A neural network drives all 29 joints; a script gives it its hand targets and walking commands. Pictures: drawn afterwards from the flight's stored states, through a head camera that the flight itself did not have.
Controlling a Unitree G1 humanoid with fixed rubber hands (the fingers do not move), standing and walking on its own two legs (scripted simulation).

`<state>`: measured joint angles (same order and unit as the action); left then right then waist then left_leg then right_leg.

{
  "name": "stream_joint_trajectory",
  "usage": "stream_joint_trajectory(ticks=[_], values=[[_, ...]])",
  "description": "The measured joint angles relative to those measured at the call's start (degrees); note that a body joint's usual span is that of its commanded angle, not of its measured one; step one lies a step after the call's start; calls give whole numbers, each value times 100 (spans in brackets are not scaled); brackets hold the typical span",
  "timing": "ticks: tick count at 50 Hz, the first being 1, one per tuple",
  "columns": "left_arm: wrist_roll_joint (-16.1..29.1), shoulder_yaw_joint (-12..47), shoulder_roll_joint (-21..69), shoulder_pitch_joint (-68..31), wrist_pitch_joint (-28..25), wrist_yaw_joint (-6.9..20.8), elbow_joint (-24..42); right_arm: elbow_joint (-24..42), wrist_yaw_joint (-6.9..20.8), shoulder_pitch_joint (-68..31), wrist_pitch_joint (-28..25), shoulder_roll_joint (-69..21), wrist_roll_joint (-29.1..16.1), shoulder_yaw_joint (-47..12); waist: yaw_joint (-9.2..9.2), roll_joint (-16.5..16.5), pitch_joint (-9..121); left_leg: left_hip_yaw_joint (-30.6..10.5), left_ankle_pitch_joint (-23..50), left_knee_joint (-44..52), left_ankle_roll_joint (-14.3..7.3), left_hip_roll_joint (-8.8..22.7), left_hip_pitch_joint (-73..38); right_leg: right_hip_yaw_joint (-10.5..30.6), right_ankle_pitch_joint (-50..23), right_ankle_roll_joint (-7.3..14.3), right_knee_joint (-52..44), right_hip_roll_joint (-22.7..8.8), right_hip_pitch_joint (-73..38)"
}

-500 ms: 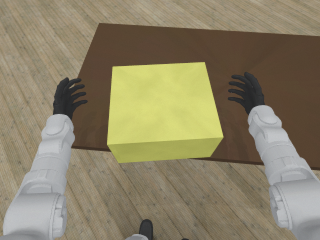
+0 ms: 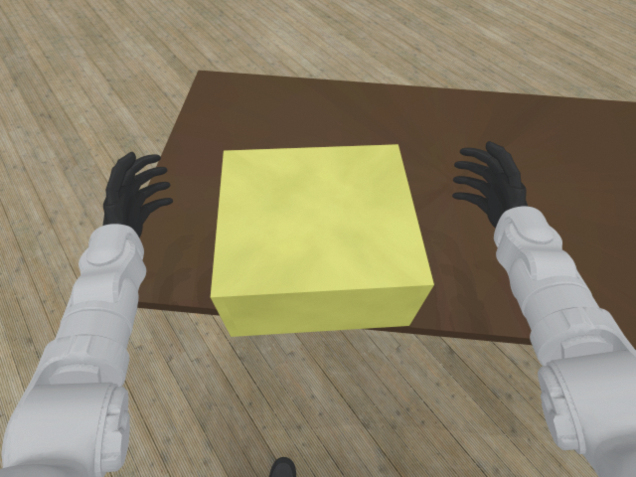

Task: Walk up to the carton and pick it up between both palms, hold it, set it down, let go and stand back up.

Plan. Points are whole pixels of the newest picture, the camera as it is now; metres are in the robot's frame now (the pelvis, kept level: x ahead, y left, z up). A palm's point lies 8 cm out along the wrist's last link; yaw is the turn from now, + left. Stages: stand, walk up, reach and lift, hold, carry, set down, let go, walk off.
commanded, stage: set down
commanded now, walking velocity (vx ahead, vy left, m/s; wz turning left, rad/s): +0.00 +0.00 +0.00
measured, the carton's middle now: (316, 238) +0.44 +0.07 -0.03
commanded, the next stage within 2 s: none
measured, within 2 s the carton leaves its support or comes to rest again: neither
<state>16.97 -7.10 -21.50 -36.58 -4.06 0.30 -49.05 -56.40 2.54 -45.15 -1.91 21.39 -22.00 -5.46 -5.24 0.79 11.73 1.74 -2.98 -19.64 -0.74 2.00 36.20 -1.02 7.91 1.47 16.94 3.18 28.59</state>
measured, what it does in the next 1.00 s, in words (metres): stands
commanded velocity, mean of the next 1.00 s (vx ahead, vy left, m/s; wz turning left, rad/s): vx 0.00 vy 0.00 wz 0.00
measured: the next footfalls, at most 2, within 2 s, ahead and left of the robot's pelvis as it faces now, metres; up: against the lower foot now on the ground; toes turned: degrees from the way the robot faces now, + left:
none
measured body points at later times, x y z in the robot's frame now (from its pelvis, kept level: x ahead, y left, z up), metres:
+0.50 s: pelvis +0.01 +0.00 +0.00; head +0.08 +0.01 +0.45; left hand +0.41 +0.29 +0.09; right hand +0.48 -0.18 +0.10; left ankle +0.05 +0.11 -0.74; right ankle -0.02 -0.11 -0.74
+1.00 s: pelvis +0.01 -0.01 +0.01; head +0.04 +0.00 +0.46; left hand +0.35 +0.30 +0.08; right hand +0.43 -0.18 +0.08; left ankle +0.05 +0.11 -0.74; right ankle -0.02 -0.11 -0.74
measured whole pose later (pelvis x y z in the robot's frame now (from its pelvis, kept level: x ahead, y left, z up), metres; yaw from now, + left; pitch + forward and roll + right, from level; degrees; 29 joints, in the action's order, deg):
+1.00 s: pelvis +0.01 -0.01 +0.01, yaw +1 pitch +10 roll -1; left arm 13.3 -11.1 -20.3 -25.5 0.1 3.0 -39.7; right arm -48.6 -0.7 -34.1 -1.1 20.5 -24.2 -8.2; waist -5.3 0.5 7.3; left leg 1.2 -4.0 -16.3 0.3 1.9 22.2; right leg -0.6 7.9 2.3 11.7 3.4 13.7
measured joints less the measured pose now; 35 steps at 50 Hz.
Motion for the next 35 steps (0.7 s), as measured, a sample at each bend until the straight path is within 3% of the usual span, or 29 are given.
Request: stream_joint_trajectory(ticks=[11,18,35], values=[[35,21,-41,-526,200,-6,-408,-478,-45,-667,91,160,-250,-323,10,-12,-45,7,-47,-73,6,-6,6,22,80,1,146,-5,46],[-33,55,-49,-639,520,-24,-142,-531,-74,-863,275,222,-353,-388,-13,-49,-124,2,-81,-86,13,21,-86,39,27,3,6,25,-112],[-156,-205,-11,94,997,6,881,542,-104,-19,554,280,-364,-261,38,-90,-366,-11,-79,163,47,-6,-706,55,6,35,-277,11,-746]])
